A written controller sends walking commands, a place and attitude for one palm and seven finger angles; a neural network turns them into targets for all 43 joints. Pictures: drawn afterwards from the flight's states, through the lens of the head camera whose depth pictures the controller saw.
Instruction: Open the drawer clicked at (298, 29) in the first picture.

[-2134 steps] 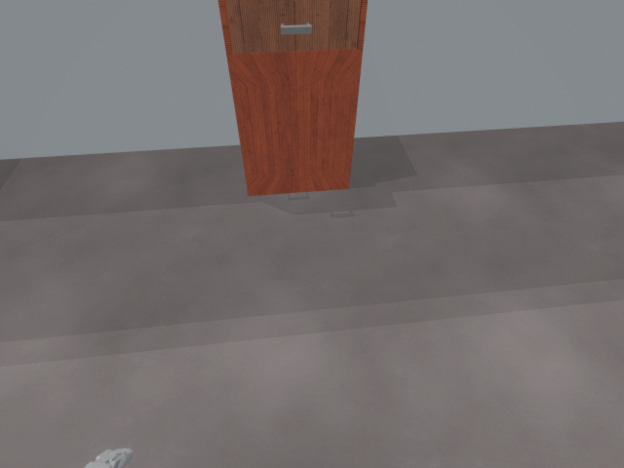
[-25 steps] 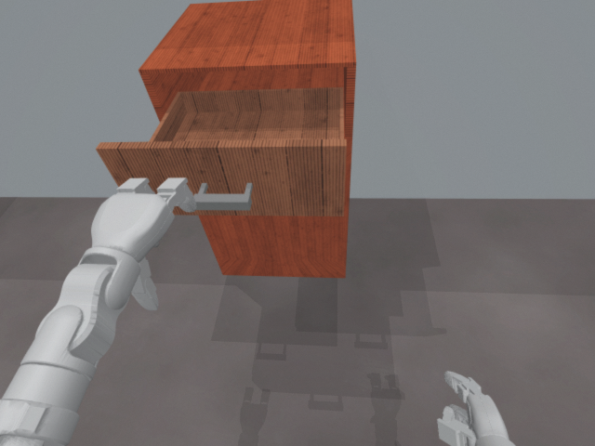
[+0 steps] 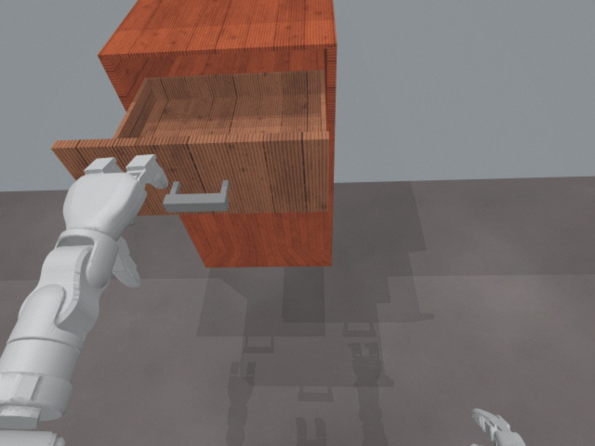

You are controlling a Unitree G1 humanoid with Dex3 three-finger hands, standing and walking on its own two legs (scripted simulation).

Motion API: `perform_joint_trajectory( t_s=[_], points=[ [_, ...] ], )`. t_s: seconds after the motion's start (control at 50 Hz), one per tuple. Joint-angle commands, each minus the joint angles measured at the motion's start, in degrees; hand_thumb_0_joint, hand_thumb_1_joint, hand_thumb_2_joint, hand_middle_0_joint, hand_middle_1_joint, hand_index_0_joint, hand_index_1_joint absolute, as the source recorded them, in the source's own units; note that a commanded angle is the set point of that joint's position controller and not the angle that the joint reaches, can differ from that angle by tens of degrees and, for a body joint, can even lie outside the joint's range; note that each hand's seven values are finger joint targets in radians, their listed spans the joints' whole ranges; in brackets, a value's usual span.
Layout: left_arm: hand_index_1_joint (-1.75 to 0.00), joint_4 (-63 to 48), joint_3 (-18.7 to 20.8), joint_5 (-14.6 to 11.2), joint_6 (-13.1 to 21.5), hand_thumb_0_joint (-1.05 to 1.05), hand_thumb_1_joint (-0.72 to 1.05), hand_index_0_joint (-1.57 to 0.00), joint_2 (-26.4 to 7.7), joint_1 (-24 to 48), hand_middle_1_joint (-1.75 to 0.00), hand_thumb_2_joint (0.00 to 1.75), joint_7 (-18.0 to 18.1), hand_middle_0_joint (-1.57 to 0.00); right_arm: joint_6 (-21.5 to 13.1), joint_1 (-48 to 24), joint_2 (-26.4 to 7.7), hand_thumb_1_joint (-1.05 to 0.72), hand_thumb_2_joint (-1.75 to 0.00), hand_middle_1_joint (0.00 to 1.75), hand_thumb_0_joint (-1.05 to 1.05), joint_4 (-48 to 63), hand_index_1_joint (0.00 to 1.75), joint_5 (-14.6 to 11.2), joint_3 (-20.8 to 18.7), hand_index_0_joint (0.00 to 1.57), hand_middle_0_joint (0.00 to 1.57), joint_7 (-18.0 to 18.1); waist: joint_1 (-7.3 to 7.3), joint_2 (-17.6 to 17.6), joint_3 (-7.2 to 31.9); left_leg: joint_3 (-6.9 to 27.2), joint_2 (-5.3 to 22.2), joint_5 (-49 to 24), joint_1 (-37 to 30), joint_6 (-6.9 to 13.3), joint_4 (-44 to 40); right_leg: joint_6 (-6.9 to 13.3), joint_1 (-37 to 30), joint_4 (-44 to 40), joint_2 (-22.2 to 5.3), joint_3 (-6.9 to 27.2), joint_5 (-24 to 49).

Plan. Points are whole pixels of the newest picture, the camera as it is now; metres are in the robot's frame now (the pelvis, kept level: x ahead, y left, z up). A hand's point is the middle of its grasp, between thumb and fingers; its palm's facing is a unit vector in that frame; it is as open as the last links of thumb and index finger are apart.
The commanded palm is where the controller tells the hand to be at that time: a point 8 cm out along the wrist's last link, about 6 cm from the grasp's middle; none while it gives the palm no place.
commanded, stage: move the hooked fingers above the handle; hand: left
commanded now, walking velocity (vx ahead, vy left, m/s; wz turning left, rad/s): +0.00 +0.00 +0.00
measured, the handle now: (198, 194) +0.50 +0.23 +0.01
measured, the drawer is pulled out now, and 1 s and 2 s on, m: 0.29 0.28 0.28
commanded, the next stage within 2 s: none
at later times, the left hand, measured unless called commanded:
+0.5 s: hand (146, 204) +0.42 +0.27 +0.08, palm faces +0.01 -0.01 -1.00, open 13.8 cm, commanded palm +0.40 +0.25 +0.14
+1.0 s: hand (175, 195) +0.45 +0.24 +0.07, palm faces -0.05 -0.01 -1.00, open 13.7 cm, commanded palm +0.42 +0.24 +0.13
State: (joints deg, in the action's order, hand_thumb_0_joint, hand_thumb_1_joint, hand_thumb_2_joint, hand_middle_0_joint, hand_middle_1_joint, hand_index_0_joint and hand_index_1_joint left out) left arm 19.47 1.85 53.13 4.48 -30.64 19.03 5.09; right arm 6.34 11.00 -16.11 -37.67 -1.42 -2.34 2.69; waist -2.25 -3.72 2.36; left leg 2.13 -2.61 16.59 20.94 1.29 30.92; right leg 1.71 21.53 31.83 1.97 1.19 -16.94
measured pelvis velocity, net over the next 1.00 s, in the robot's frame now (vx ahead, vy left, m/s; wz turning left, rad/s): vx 0.00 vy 0.00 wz -0.04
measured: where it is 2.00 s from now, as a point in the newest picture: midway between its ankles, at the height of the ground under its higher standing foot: outside the picture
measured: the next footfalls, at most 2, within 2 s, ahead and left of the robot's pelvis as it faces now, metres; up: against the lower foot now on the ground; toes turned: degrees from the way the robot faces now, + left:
none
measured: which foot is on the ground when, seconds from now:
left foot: down 0.00-1.00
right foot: down 0.00-1.00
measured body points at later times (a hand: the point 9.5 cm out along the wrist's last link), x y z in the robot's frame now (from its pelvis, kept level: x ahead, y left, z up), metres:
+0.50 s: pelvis +0.00 +0.03 +0.00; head +0.05 +0.00 +0.44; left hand +0.41 +0.26 +0.14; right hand +0.12 -0.22 -0.14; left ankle -0.02 +0.11 -0.73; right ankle -0.01 -0.10 -0.73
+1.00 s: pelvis +0.00 +0.00 -0.01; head +0.06 -0.03 +0.44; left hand +0.45 +0.23 +0.12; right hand +0.05 -0.27 -0.15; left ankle -0.02 +0.11 -0.73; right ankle -0.01 -0.10 -0.73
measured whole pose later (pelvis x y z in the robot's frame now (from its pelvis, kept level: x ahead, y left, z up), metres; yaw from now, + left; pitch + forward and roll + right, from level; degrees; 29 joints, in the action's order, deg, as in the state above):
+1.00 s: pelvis +0.00 +0.00 -0.01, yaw -2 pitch +12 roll +0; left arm 49.7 -0.6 58.5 -0.7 -28.4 38.4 9.7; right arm 8.6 17.6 -15.4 -38.6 -1.6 -1.9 2.4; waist 2.8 -4.1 5.8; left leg -0.2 -1.7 17.7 27.3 1.5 33.4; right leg 1.5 28.6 34.2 3.0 3.3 -17.1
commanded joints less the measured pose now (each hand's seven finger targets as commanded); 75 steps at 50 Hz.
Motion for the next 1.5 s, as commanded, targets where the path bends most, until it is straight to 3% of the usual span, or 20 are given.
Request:
perform_joint_trajectory(
  t_s=[0.0, 0.08, 0.22, 0.34, 0.42, 0.48, 0.52, 0.6, 0.64, 0.68, 0.7, 0.78, 0.82, 0.92, 1.0, 1.1, 1.24, 1.36, 1.42, 1.48],
  points=[
    [-1.2, -7.9, 3.16, -0.17, -3.28, 0.0, -0.5, -0.3, -11.81, 17.55, -1.2, 0.3, 1.29, -0.3, -1.44, -3.34, -6.47, -0.9, -0.9, 0.3, 0.0, 7.93, 0.3, -0.29, -2.01, 0.2, 0.2, -0.14, 0.68, 4.67, 18.55, -3.26, -0.44, -20.9, -4.89, 1.2, -0.88, -0.02, -11.14, -1.99, -1.18, -0.84, 23.93],
    [-1.2, -10.15, -0.86, -0.09, -3.5, 0.0, -0.5, -0.3, -9.59, 22.13, -1.2, 0.3, -1.06, -0.3, -1.0, -2.92, -6.34, -0.9, -0.9, 0.3, 0.0, 8.6, 0.3, -0.22, -1.96, 0.2, 0.2, 0.15, 1.68, 4.42, 18.85, -2.07, -0.04, -21.23, -7.46, 1.44, -0.68, 0.05, -8.55, -1.87, -0.94, -1.54, 21.03],
    [-1.2, -8.89, 2.23, 2.02, 0.1, 0.0, -0.5, -0.3, -12.58, 31.43, -1.2, 0.3, 2.68, -0.3, -1.22, -0.28, -5.36, -0.9, -0.9, 0.3, 0.0, 6.91, 0.3, 0.32, -1.87, 0.2, 0.2, 0.26, 1.33, -0.44, 20.42, 0.11, 0.95, -26.27, -10.54, -0.24, 0.36, 1.16, -3.84, -0.55, -0.17, -2.54, 16.75],
    [-1.2, 0.66, 2.14, 3.71, -4.84, 0.0, -0.5, -0.3, -10.7, 30.91, -1.2, 0.3, 6.19, -0.3, -0.61, 0.57, -5.1, -0.9, -0.9, 0.3, 0.0, 5.95, 0.3, 0.37, -1.69, 0.2, 0.2, -1.14, 0.19, 0.33, 21.24, -0.28, 1.47, -30.08, -8.36, -1.74, 0.39, 1.52, -4.53, 0.71, 0.08, -3.33, 18.05],
    [-1.2, 5.05, -2.7, 4.34, -8.16, 0.0, -0.5, -0.3, -7.41, 31.73, -1.2, 0.3, 3.84, -0.3, 0.28, 1.1, -6.17, -0.9, -0.9, 0.3, 0.0, 6.64, 0.3, 0.03, -1.73, 0.2, 0.2, -1.43, 1.8, 2.69, 20.9, -0.65, 1.74, -26.93, -7.62, -1.0, 0.06, 1.27, -4.07, -0.01, -0.1, -3.15, 16.58],
    [-1.2, 2.12, -9.39, 3.45, -7.26, 0.0, -0.5, -0.3, -1.68, 38.0, -1.2, 0.3, 1.12, -0.3, 0.45, 1.89, -6.16, -0.9, -0.9, 0.3, 0.0, 7.02, 0.3, -0.01, -2.32, 0.2, 0.2, -1.37, 4.2, 1.77, 22.44, 0.61, 2.23, -27.62, -11.67, -0.68, 0.98, 0.92, -0.77, -0.38, -0.12, -3.09, 14.84],
    [-1.2, 0.99, -10.19, 2.83, -5.08, 0.0, -0.5, -0.3, -1.48, 41.55, -1.2, 0.3, 0.05, -0.3, 0.21, 2.99, -6.2, -0.9, -0.9, 0.3, 0.0, 6.87, 0.3, 0.17, -2.6, 0.2, 0.2, -0.93, 5.07, 1.95, 22.84, 1.24, 2.18, -25.9, -12.93, -0.39, 1.44, 0.86, 0.75, -0.66, -0.02, -2.92, 13.06],
    [-1.2, 4.49, -5.23, 3.49, -0.18, 0.0, -0.5, -0.3, -6.84, 47.56, -1.2, 0.3, 2.3, -0.3, -0.05, 5.42, -6.05, -0.9, -0.9, 0.3, 0.0, 4.96, 0.3, 0.53, -2.5, 0.2, 0.2, 0.06, 4.95, 2.53, 20.58, 1.38, 1.53, -21.52, -10.24, -0.46, 1.45, 1.45, 1.95, -0.28, 0.17, -3.02, 11.58],
    [-1.2, 7.63, -1.26, 4.31, 1.2, 0.0, -0.5, -0.3, -9.96, 47.68, -1.2, 0.3, 5.1, -0.3, -0.37, 6.23, -5.61, -0.9, -0.9, 0.3, 0.0, 4.43, 0.3, 0.64, -2.37, 0.2, 0.2, 0.09, 3.55, 1.33, 21.61, 0.86, 1.11, -21.49, -8.16, -0.52, 1.59, 1.8, 0.9, 0.78, 0.33, -2.98, 12.37],
    [-1.2, 11.71, 1.97, 5.16, 0.78, 0.0, -0.5, -0.3, -12.73, 47.4, -1.2, 0.3, 8.17, -0.3, -0.45, 6.58, -5.47, -0.9, -0.9, 0.3, 0.0, 3.92, 0.3, 0.68, -2.08, 0.2, 0.2, 0.18, 3.03, 1.71, 21.04, -0.22, 0.61, -19.77, -3.98, -0.21, 1.73, 1.84, -0.1, 1.37, 0.36, -2.71, 13.25],
    [-1.2, 14.4, 5.6, 5.82, -0.05, 0.0, -0.5, -0.3, -16.88, 46.68, -1.2, 0.3, 9.88, -0.3, -0.47, 7.01, -5.83, -0.9, -0.9, 0.3, 0.0, 3.51, 0.3, 0.94, -1.92, 0.2, 0.2, 0.18, 2.12, 2.73, 20.92, -0.6, 0.45, -18.61, -1.41, -0.12, 1.39, 1.89, -1.8, 1.39, 0.37, -2.53, 13.21],
    [-1.2, 21.11, 3.82, 7.07, -5.35, 0.0, -0.5, -0.3, -16.15, 44.3, -1.2, 0.3, 12.22, -0.3, -0.37, 6.11, -5.77, -0.9, -0.9, 0.3, 0.0, 4.02, 0.3, 0.82, -1.59, 0.2, 0.2, -0.17, 1.78, 1.8, 22.71, -3.22, 0.18, -17.51, 2.19, 0.3, 1.35, 1.42, -5.21, 1.46, -0.07, -1.66, 16.49],
    [-1.2, 22.79, 4.18, 7.26, -6.9, 0.0, -0.5, -0.3, -17.08, 41.34, -1.2, 0.3, 10.81, -0.3, 0.27, 6.58, -6.1, -0.9, -0.9, 0.3, 0.0, 4.73, 0.3, 0.69, -1.8, 0.2, 0.2, -0.29, 1.11, 2.58, 26.53, -3.96, 0.14, -19.54, 2.58, 0.42, 1.4, 1.09, -9.25, 1.72, -0.29, -1.16, 20.22],
    [-1.2, 21.36, 3.21, 5.28, -6.24, 0.0, -0.5, -0.3, -16.21, 38.36, -1.2, 0.3, 6.73, -0.3, 0.74, 6.5, -6.96, -0.9, -0.9, 0.3, 0.0, 5.56, 0.3, 0.01, -2.35, 0.2, 0.2, 0.37, 2.16, 7.39, 25.73, -5.0, 0.44, -18.77, 3.18, 1.56, 0.54, -0.01, -13.25, 0.11, -0.89, 0.05, 25.21],
    [-1.2, 13.42, -0.13, 4.15, -1.39, 0.0, -0.5, -0.3, -12.42, 39.35, -1.2, 0.3, 3.81, -0.3, 0.08, 6.19, -7.18, -0.9, -0.9, 0.3, 0.0, 6.27, 0.3, -0.2, -3.05, 0.2, 0.2, 0.97, 4.23, 7.07, 24.01, -4.37, 0.35, -18.58, 0.37, 2.32, 0.78, -0.35, -11.64, -1.1, -0.94, 0.57, 26.04],
    [-1.2, 7.6, -4.15, 3.87, 3.62, 0.0, -0.5, -0.3, -8.06, 45.11, -1.2, 0.3, 5.02, -0.3, -1.05, 7.11, -6.21, -0.9, -0.9, 0.3, 0.0, 4.69, 0.3, -0.1, -3.69, 0.2, 0.2, 1.06, 6.52, 1.55, 20.57, -3.05, 0.21, -16.81, -5.03, 2.29, 1.59, 0.2, -3.03, -2.23, -0.37, -0.04, 17.69],
    [-1.2, 17.2, 4.71, 5.63, -0.77, 0.0, -0.5, -0.3, -18.5, 46.97, -1.2, 0.3, 11.12, -0.3, -1.06, 6.27, -6.3, -0.9, -0.9, 0.3, 0.0, 3.23, 0.3, -0.1, -2.42, 0.2, 0.2, 0.93, 4.1, 2.38, 21.12, -3.45, -0.48, -13.67, 1.21, 1.42, 1.13, 0.46, -5.22, -0.61, -0.66, -0.25, 15.32],
    [-1.2, 26.16, -2.5, 5.75, -6.21, 0.0, -0.5, -0.3, -11.84, 44.08, -1.2, 0.3, 6.74, -0.3, -0.39, 6.03, -7.02, -0.9, -0.9, 0.3, 0.0, 4.64, 0.3, -0.35, -2.07, 0.2, 0.2, 0.47, 4.91, 4.3, 21.69, -4.51, 0.03, -15.33, 1.48, 1.29, 1.13, 0.0, -6.42, -0.51, -0.89, -0.73, 19.32],
    [-1.2, 20.78, -5.12, 4.26, -3.74, 0.0, -0.5, -0.3, -8.28, 42.65, -1.2, 0.3, 2.31, -0.3, -0.04, 6.31, -7.23, -0.9, -0.9, 0.3, 0.0, 6.09, 0.3, -0.18, -2.6, 0.2, 0.2, 0.68, 5.04, 5.51, 26.03, -4.27, 0.23, -19.35, -1.82, 1.86, 1.84, -0.23, -9.03, -0.32, -1.07, -0.2, 24.68],
    [-1.2, 12.89, -4.56, 2.83, 0.86, 0.0, -0.5, -0.3, -7.83, 41.18, -1.2, 0.3, 0.09, -0.3, 0.17, 6.14, -6.94, -0.9, -0.9, 0.3, 0.0, 6.84, 0.3, 0.19, -2.93, 0.2, 0.2, 0.9, 4.71, 5.61, 25.35, -3.53, 0.1, -21.7, -3.58, 2.19, 2.32, -0.28, -8.65, -0.25, -0.96, -0.08, 27.05]
  ],
)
